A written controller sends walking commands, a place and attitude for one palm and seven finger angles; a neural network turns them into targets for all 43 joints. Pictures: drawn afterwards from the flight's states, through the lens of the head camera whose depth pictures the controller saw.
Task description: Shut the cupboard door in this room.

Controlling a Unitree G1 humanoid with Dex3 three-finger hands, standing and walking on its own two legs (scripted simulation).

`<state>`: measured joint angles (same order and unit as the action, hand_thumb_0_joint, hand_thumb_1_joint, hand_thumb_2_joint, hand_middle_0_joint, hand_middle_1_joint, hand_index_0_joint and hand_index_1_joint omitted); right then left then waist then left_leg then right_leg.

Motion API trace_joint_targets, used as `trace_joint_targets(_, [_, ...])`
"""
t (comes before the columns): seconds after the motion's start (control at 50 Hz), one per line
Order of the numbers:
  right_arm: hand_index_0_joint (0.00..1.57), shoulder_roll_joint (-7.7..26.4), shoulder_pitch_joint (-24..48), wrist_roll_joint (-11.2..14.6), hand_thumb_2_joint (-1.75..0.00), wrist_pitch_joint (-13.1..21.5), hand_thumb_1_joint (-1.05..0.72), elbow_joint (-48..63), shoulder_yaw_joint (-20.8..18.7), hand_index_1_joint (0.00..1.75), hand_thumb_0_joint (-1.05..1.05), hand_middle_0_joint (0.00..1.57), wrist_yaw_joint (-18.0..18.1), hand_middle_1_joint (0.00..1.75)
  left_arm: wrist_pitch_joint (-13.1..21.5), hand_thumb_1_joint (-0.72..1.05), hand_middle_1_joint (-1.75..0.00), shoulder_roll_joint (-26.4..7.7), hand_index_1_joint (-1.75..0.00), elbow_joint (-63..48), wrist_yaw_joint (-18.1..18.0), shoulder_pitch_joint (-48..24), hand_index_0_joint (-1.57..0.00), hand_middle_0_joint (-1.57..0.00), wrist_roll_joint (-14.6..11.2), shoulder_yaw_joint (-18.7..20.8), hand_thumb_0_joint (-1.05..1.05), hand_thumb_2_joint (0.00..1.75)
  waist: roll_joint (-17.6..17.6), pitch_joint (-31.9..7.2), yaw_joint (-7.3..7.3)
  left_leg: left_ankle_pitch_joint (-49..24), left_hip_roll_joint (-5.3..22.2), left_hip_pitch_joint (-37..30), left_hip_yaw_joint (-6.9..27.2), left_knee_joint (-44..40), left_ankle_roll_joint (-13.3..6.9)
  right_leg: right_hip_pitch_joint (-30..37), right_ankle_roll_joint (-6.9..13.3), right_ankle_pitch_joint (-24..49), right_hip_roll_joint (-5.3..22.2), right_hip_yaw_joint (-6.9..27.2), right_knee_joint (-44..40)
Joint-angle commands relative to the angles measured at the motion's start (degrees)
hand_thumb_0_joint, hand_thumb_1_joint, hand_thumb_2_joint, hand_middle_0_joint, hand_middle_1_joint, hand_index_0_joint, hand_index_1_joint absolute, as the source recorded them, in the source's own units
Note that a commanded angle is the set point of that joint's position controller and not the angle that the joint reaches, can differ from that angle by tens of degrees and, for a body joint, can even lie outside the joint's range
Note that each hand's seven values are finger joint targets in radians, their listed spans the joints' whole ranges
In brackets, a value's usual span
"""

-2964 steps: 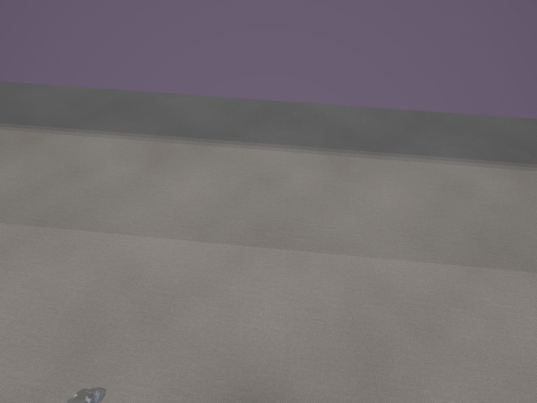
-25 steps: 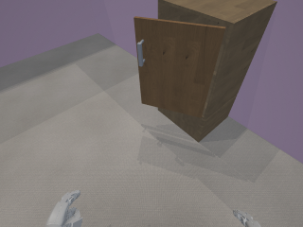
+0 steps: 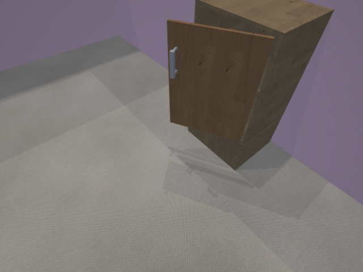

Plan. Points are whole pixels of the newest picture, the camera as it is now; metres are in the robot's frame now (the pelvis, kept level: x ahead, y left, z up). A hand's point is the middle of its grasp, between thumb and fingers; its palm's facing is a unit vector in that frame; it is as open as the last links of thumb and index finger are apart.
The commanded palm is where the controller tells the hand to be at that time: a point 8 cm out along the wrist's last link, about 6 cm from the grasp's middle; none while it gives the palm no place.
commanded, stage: let the arm hang, fingers relaxed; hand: left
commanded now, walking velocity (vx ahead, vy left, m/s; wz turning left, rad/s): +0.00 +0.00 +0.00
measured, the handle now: (174, 62) +0.97 +0.09 -0.05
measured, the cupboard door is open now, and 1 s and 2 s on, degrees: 29 29 29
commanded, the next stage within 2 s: look to check the result in 0.40 s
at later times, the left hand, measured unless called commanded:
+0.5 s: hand out of the picture -0.02 +0.16 -0.18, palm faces +0.03 -0.99 -0.16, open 7.3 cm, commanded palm none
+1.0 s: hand out of the picture -0.01 +0.15 -0.18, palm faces +0.02 -0.98 -0.17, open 7.4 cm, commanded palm none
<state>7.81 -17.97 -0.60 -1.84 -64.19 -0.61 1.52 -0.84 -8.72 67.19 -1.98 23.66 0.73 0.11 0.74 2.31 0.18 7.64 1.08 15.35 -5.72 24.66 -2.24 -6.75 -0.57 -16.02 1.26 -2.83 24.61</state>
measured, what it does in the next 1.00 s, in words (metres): stands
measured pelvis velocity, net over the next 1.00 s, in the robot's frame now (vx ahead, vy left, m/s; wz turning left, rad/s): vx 0.01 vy -0.01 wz -0.01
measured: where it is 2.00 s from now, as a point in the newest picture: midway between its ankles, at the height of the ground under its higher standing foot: outside the picture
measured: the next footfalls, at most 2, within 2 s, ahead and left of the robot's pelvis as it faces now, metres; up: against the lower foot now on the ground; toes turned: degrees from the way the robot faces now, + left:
right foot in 1.70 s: +0.06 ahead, -0.16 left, +0.00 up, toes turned +19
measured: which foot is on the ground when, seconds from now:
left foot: down 0.00-1.00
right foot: down 0.00-1.00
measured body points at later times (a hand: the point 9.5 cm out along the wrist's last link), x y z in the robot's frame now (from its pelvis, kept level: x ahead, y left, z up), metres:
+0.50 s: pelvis +0.00 +0.00 +0.00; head +0.00 +0.00 +0.45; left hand -0.02 +0.21 -0.16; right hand -0.03 -0.21 -0.16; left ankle +0.07 +0.10 -0.74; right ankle -0.03 -0.13 -0.74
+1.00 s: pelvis +0.01 -0.01 +0.00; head +0.02 -0.01 +0.45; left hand -0.01 +0.20 -0.16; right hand +0.01 -0.23 -0.16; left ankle +0.07 +0.10 -0.74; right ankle -0.03 -0.13 -0.74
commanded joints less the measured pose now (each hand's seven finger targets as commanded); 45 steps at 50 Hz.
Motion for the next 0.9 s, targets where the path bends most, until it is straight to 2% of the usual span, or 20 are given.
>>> trace_joint_targets(0.0, [0.2,5.97,-3.33,-0.1,-0.9,0.88,-0.9,1.04,-1.23,0.3,0.0,0.2,0.55,0.3,0.83,0.9,-0.3,-4.49,-0.3,-1.44,-0.25,3.07,-0.2,-0.2,0.17,0.97,0.0,0.9,-0.61,4.65,0.31,10.33,5.09,-3.33,8.2,-7.19,0.05,-9.86,3.03,-4.67,3.44,4.09,-7.05])
trace_joint_targets(0.08, [0.2,5.28,-3.32,-0.26,-0.9,1.06,-0.9,0.89,-1.2,0.3,0.0,0.2,0.62,0.3,0.7,0.9,-0.3,-3.62,-0.3,-1.4,-0.29,3.04,-0.2,-0.2,0.23,1.15,0.0,0.9,0.36,5.59,0.07,12.63,5.23,-1.66,8.73,-8.89,0.02,-9.33,2.75,-3.76,3.18,3.83,-6.21])
trace_joint_targets(0.16, [0.2,4.55,-3.59,-0.29,-0.9,1.09,-0.9,0.99,-1.21,0.3,0.0,0.2,0.53,0.3,0.92,0.9,-0.3,-3.45,-0.3,-1.92,-0.33,2.5,-0.2,-0.2,0.21,1.15,0.0,0.9,-0.68,5.54,0.21,10.09,4.6,-2.35,7.9,-7.69,0.25,-10.03,2.85,-3.7,3.64,4.15,-6.84])
trace_joint_targets(0.32, [0.2,4.17,-3.96,-0.27,-0.9,1.33,-0.9,1.07,-1.14,0.3,0.0,0.2,0.57,0.3,1.05,0.9,-0.3,-3.62,-0.3,-2.65,-0.31,1.06,-0.2,-0.2,0.14,1.38,0.0,0.9,0.08,4.8,0.39,7.68,4.68,-2.57,7.52,-7.1,0.47,-8.94,2.91,-1.72,3.86,3.97,-6.84])
trace_joint_targets(0.38, [0.2,4.24,-3.81,-0.31,-0.9,1.28,-0.9,1.07,-1.12,0.3,0.0,0.2,0.58,0.3,1.09,0.9,-0.3,-3.4,-0.3,-2.61,-0.29,0.75,-0.2,-0.2,0.04,1.29,0.0,0.9,-0.2,5.25,0.45,7.33,4.54,-3.22,7.39,-6.71,0.58,-9.62,2.92,-2.12,3.85,4.25,-7.15])
trace_joint_targets(0.48, [0.2,4.58,-3.7,-0.24,-0.9,1.44,-0.9,1.0,-1.09,0.3,0.0,0.2,0.66,0.3,1.11,0.9,-0.3,-3.64,-0.3,-2.57,-0.25,0.56,-0.2,-0.2,-0.02,1.31,0.0,0.9,0.6,3.71,0.41,6.27,4.83,-4.16,7.52,-6.77,0.43,-8.4,2.9,-0.52,3.86,4.16,-6.89])
trace_joint_targets(0.64, [0.2,4.96,-3.11,-0.1,-0.9,1.48,-0.9,0.97,-1.02,0.3,0.0,0.2,0.69,0.3,1.35,0.9,-0.3,-3.93,-0.3,-2.07,-0.3,0.56,-0.2,-0.2,-0.05,1.17,0.0,0.9,-1.54,3.32,0.54,2.94,5.09,-5.81,6.87,-5.78,0.37,-8.25,2.94,0.96,4.11,4.56,-7.58])
trace_joint_targets(0.7, [0.2,5.42,-2.86,0.03,-0.9,1.37,-0.9,0.89,-1.06,0.3,0.0,0.2,0.66,0.3,1.34,0.9,-0.3,-4.44,-0.3,-1.92,-0.31,0.57,-0.2,-0.2,0.0,1.19,0.0,0.9,-0.31,3.76,0.52,3.21,5.16,-6.16,6.71,-5.86,0.47,-8.54,3.0,0.41,4.01,4.55,-7.93])
trace_joint_targets(0.84, [0.2,5.35,-2.03,-0.07,-0.9,1.65,-0.9,0.78,-0.9,0.3,0.0,0.2,0.72,0.3,1.44,0.9,-0.3,-4.24,-0.3,-1.67,-0.31,0.13,-0.2,-0.2,-0.04,1.07,0.0,0.9,-0.73,2.66,0.5,0.43,5.32,-6.9,6.53,-5.54,0.44,-7.09,2.75,3.1,4.24,4.53,-7.7])
trace_joint_targets(0.88, [0.2,5.41,-1.88,-0.1,-0.9,1.59,-0.9,0.7,-0.86,0.3,0.0,0.2,0.75,0.3,1.36,0.9,-0.3,-4.07,-0.3,-1.63,-0.34,-0.14,-0.2,-0.2,-0.02,1.07,0.0,0.9,-0.42,3.78,0.53,1.16,5.35,-6.67,6.48,-5.85,0.52,-7.5,2.68,2.56,4.25,4.44,-7.93])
